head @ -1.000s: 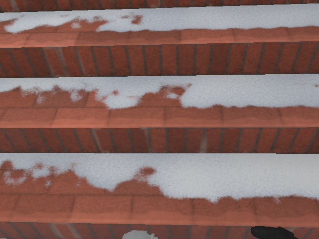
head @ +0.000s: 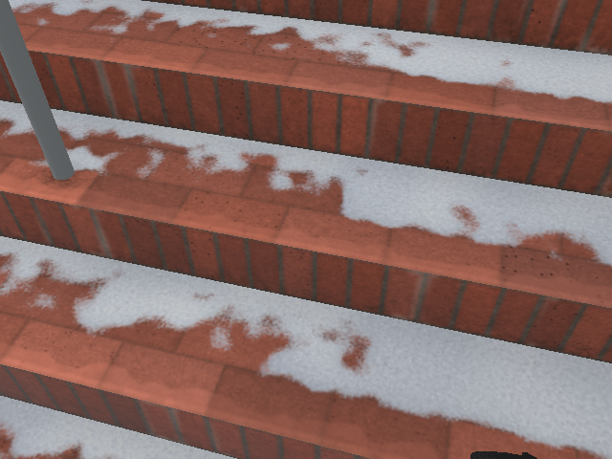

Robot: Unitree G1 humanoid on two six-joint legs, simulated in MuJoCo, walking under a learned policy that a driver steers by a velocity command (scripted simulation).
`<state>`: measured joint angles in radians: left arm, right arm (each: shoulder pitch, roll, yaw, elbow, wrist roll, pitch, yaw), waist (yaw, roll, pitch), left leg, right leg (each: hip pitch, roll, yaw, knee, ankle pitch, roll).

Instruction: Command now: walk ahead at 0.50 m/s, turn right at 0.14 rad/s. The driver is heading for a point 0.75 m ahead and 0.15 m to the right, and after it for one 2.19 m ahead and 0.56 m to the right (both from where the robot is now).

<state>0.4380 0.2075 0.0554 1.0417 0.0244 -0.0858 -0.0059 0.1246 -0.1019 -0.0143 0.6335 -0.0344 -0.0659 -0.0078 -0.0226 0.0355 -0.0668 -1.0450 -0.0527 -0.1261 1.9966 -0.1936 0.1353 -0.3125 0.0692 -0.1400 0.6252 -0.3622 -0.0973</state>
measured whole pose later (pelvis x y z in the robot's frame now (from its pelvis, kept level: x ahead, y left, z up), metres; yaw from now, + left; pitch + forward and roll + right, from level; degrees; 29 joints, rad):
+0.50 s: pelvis +0.28 +0.01 +0.15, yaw -15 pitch +2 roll +2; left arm 0.09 0.13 0.05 0.59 0.02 -0.03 0.03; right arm 0.38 -0.20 -0.06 1.01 -0.04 -0.12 0.00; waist 0.04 -0.05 -0.08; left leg -0.29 0.04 0.26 0.61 -0.35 0.03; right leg -1.13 0.03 0.09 2.08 -0.19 -0.13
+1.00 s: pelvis +0.54 -0.14 +0.30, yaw -22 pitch +3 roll +0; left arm 0.38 0.18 0.06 0.96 0.03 -0.11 -0.02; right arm 0.11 -0.09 -0.01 0.61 -0.02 -0.07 -0.02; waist -0.01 0.04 -0.06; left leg -1.13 -0.06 -0.12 2.07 -0.18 0.10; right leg -0.32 0.08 -0.09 0.62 -0.35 -0.11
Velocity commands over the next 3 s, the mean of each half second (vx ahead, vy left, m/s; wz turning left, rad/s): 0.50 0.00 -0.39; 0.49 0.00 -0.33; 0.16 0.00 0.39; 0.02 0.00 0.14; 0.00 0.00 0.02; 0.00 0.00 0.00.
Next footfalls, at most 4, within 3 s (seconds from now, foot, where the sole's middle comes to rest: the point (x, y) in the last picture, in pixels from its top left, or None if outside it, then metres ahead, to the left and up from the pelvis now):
0.22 left None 0.33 0.11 -0.61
0.74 right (431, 393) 0.54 -0.19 -0.46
1.22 left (410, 216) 0.83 -0.18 -0.31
1.98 right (570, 105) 0.97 -0.49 -0.16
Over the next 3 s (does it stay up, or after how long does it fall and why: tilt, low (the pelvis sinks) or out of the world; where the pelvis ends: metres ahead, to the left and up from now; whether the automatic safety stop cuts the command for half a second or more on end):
stays up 0.87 -0.28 0.52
